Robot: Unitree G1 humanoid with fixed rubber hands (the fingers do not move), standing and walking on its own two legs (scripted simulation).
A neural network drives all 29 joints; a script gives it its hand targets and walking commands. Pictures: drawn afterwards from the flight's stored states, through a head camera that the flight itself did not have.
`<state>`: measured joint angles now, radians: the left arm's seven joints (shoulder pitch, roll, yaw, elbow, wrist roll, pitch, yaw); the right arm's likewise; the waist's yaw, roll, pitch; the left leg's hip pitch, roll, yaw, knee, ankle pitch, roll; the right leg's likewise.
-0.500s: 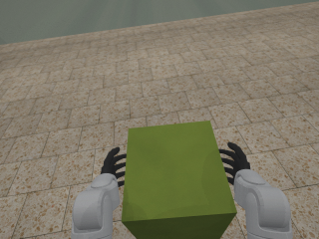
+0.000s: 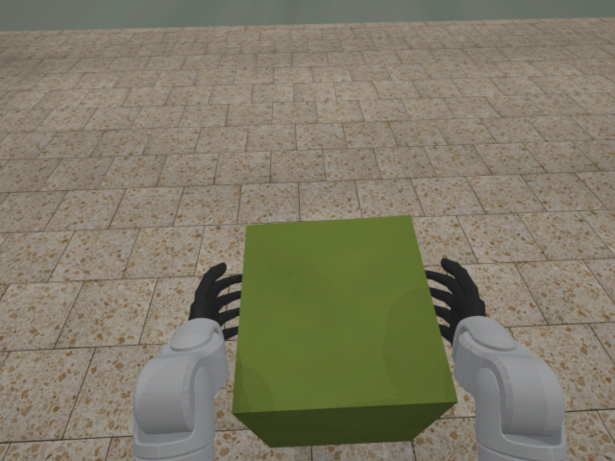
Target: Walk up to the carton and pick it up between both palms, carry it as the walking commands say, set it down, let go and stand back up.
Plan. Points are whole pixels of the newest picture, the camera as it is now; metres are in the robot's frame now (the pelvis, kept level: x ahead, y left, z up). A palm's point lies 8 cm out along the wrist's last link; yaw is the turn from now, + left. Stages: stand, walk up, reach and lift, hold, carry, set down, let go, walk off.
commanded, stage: carry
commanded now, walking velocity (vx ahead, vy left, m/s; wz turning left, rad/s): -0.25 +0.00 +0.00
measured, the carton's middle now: (334, 341) +0.27 +0.00 +0.02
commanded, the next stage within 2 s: none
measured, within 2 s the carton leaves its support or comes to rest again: neither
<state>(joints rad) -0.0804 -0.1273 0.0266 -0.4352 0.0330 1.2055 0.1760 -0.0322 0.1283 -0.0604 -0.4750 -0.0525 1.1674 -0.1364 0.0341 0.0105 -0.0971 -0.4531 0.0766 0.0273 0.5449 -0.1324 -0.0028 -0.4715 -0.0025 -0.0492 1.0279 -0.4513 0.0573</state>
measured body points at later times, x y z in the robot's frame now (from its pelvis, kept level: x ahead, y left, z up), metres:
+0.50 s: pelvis -0.20 -0.06 +0.01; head -0.23 -0.08 +0.46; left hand +0.04 +0.09 +0.11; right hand +0.05 -0.20 +0.11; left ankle -0.27 +0.09 -0.67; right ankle -0.08 -0.12 -0.73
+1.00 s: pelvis -0.43 -0.06 +0.00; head -0.43 -0.05 +0.45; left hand -0.16 +0.08 +0.09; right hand -0.17 -0.21 +0.10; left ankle -0.32 +0.04 -0.73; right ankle -0.49 -0.20 -0.69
